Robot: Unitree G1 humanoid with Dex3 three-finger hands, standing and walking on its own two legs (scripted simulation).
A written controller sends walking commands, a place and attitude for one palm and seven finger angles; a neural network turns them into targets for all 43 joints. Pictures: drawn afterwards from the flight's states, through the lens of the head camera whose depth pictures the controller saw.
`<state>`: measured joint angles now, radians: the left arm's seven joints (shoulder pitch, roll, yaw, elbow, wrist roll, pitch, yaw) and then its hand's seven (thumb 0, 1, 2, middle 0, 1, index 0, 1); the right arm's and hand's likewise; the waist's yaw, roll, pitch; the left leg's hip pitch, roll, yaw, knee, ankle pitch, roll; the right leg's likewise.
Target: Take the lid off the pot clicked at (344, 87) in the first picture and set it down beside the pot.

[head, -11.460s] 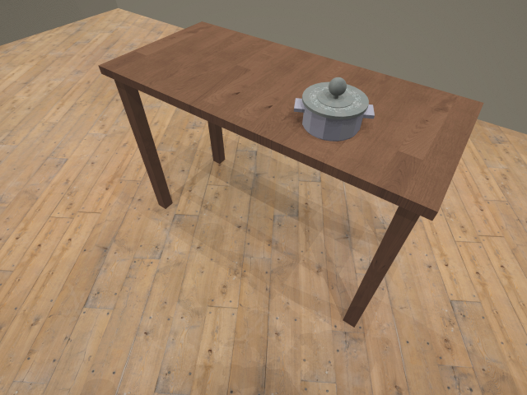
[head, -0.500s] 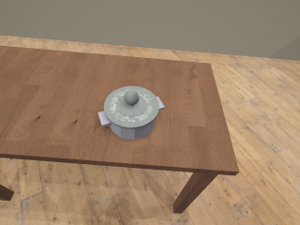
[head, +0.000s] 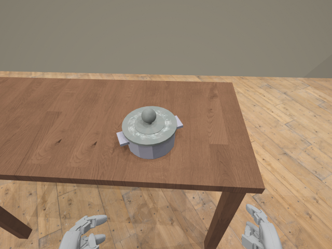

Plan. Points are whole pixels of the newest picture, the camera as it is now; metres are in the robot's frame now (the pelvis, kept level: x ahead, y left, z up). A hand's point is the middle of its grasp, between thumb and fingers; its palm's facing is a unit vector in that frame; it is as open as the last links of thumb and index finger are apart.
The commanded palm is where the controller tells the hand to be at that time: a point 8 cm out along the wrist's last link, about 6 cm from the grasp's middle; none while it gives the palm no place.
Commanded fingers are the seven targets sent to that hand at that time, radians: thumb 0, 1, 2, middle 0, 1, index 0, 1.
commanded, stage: lift the closed hand beside the body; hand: left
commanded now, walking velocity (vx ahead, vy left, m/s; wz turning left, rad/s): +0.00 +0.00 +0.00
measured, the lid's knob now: (148, 115) +0.46 +0.08 +0.08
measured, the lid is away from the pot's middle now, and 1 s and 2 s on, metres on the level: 0.00 0.00 0.00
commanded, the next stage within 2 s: raise the hand higher, near the body in 0.30 s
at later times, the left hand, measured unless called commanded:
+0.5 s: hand (62, 247) +0.13 +0.22 +0.03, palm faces +0.25 -0.89 -0.37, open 3.1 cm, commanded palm +0.08 +0.26 +0.06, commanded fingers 0.00 0.90 0.90 -1.30 -1.50 -1.30 -1.50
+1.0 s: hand (57, 217) +0.16 +0.22 +0.08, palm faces +0.28 -0.87 -0.40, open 3.1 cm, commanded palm +0.11 +0.26 +0.11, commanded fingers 0.00 0.90 0.90 -1.30 -1.50 -1.30 -1.50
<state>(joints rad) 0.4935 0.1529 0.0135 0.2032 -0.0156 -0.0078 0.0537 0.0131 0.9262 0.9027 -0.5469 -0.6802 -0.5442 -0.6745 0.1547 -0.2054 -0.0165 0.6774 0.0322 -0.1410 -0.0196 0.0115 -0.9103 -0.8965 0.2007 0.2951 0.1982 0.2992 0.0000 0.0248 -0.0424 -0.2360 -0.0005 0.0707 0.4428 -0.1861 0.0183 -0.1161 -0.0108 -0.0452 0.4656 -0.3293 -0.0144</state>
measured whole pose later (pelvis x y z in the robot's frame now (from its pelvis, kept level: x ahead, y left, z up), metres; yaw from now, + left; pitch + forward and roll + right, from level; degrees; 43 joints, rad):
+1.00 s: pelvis +0.02 -0.01 +0.00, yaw +0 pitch -3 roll +0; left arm 0.68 0.30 0.19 -0.37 -0.04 -0.07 0.07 0.01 0.89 0.90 -1.30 -1.50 -1.30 -1.49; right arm 0.18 -0.20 0.00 0.60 0.01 -0.10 -0.07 0.01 -0.90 -0.90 0.20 0.30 0.20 0.30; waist 0.06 0.04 0.01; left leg -0.17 0.01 0.06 0.43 -0.21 0.01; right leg -0.02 0.01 -0.05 0.39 -0.32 -0.03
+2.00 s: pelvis -0.03 +0.01 +0.00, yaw +2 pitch -1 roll -1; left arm 0.11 0.68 0.08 -0.26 0.69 0.03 -0.30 0.00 0.03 1.34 -0.99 -0.53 -0.98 -0.52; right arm 0.09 -0.29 0.01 0.57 0.06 0.10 0.00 0.01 -0.90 -0.90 0.20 0.30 0.20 0.30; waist 0.06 0.14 0.03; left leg -0.28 0.00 0.04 0.43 -0.13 0.03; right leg -0.13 0.00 -0.08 0.42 -0.27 -0.01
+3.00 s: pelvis -0.03 +0.01 +0.00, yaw +2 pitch +0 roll +0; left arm -0.44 0.63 -0.21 0.00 0.80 0.14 -0.40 0.00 -0.36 1.53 -0.85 -0.09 -0.85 -0.08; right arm 0.08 -0.28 0.04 0.59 0.06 0.10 0.01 0.01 -0.90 -0.90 0.20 0.30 0.20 0.30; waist 0.03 0.11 0.03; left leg -0.30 -0.02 0.04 0.44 -0.14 0.04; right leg -0.18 -0.02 -0.07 0.48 -0.30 -0.01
